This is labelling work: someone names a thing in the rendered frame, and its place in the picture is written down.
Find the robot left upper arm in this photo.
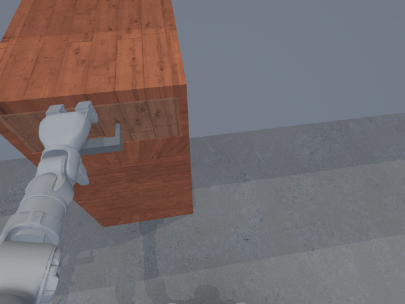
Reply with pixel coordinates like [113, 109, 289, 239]
[0, 240, 63, 304]

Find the robot left hand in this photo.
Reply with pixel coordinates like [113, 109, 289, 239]
[39, 101, 98, 186]

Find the handle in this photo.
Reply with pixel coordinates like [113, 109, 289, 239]
[79, 124, 123, 156]

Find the left robot forearm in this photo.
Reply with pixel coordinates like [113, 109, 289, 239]
[0, 145, 80, 247]

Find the cabinet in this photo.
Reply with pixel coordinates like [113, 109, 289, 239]
[0, 0, 193, 227]

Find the drawer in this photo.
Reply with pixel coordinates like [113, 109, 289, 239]
[0, 97, 180, 153]

